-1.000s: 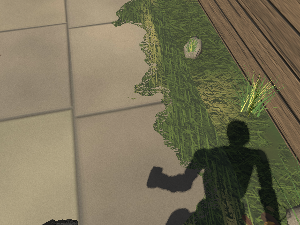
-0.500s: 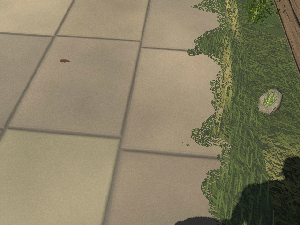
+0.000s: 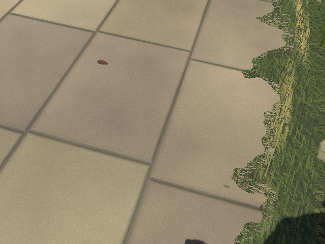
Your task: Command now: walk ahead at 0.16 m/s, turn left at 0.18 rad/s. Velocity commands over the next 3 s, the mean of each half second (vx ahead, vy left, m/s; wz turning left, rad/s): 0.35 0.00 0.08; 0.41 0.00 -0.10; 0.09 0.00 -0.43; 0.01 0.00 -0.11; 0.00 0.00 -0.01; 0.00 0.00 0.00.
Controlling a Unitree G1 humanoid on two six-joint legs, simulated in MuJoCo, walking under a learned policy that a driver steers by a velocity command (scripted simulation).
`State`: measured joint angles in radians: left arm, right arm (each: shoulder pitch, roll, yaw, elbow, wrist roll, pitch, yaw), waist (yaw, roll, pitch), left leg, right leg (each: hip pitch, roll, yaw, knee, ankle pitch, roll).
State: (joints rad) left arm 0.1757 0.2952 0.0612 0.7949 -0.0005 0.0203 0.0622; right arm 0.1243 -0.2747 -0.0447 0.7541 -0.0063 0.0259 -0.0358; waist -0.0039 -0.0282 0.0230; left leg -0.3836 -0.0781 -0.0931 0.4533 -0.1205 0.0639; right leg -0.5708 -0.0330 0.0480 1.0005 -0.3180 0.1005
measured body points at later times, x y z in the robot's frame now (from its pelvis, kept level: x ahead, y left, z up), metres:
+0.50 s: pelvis +0.15 -0.02 +0.00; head +0.18 -0.04 +0.45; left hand +0.07 +0.24 -0.12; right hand +0.38 -0.24 -0.10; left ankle +0.30 +0.13 -0.71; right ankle -0.01 -0.15 -0.74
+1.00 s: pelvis +0.42 +0.00 +0.00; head +0.45 -0.01 +0.44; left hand +0.62 +0.23 -0.10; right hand +0.43 -0.28 -0.14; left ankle +0.30 +0.11 -0.74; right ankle +0.59 -0.13 -0.71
